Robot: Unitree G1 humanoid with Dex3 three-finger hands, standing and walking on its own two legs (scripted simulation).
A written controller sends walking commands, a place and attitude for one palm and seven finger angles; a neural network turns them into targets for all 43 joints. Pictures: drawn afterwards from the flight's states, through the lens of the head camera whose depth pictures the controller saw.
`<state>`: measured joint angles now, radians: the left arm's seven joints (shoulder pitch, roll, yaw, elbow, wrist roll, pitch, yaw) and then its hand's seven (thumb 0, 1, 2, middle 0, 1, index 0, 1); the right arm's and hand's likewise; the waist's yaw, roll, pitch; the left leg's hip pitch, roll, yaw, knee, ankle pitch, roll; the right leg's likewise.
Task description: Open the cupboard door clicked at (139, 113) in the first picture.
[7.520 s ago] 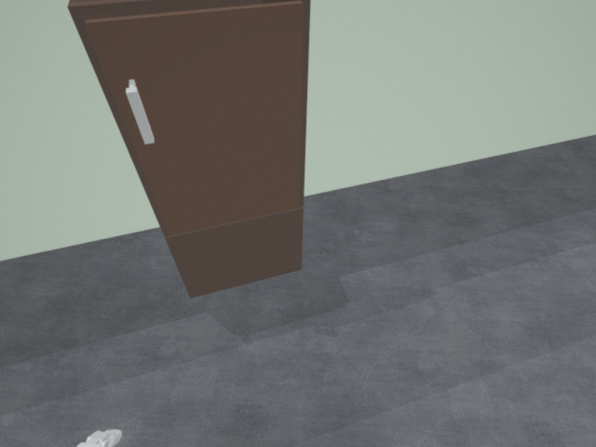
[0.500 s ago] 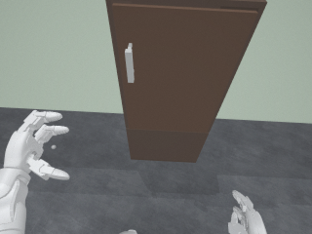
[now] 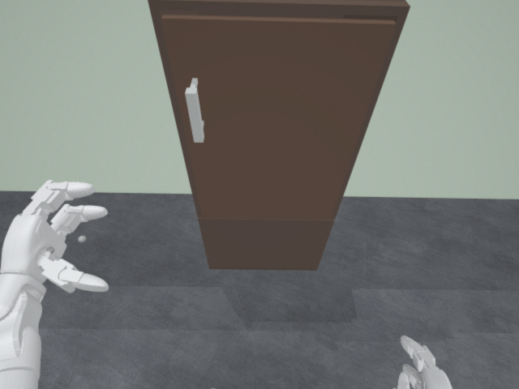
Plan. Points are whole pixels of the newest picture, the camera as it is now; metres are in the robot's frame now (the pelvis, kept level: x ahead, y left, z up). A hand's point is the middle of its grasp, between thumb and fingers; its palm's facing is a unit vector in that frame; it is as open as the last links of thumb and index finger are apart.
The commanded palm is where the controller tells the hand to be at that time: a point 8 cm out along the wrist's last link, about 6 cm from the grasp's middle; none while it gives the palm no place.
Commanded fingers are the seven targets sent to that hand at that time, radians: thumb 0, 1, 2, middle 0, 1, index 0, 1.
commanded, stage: raise the hand with hooked fingers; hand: left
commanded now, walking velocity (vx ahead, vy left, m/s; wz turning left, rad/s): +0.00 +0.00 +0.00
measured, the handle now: (196, 110) +0.61 +0.18 +0.08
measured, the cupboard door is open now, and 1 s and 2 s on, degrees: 0 0 0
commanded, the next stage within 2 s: move the hooked fingers beside the handle in 0.12 s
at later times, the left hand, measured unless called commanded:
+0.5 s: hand (102, 214) +0.33 +0.26 +0.09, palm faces +0.06 -1.00 -0.01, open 14.0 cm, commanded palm +0.31 +0.31 +0.09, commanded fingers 0.00 -0.50 0.30 -0.30 -1.20 -0.30 -1.20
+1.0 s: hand (131, 173) +0.42 +0.25 +0.09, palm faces +0.04 -1.00 +0.00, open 14.0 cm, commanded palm +0.40 +0.30 +0.08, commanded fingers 0.00 -0.50 0.30 -0.30 -1.20 -0.30 -1.20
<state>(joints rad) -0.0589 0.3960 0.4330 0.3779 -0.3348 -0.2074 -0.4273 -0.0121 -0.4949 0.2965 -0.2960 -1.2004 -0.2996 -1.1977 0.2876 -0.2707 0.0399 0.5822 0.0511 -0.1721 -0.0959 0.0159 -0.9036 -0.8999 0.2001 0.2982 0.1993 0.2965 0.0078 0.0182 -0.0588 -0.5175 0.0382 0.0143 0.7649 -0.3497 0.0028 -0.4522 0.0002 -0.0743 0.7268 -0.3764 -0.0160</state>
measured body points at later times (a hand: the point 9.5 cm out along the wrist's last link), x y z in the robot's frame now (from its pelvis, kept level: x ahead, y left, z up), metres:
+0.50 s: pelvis -0.01 -0.01 +0.00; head +0.03 +0.00 +0.44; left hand +0.32 +0.32 +0.09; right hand +0.14 -0.26 -0.09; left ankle +0.02 +0.12 -0.71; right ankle +0.00 -0.11 -0.71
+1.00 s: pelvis +0.00 +0.01 -0.01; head +0.07 +0.02 +0.44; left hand +0.41 +0.30 +0.09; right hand +0.08 -0.26 -0.12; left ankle +0.02 +0.12 -0.71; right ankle +0.00 -0.11 -0.71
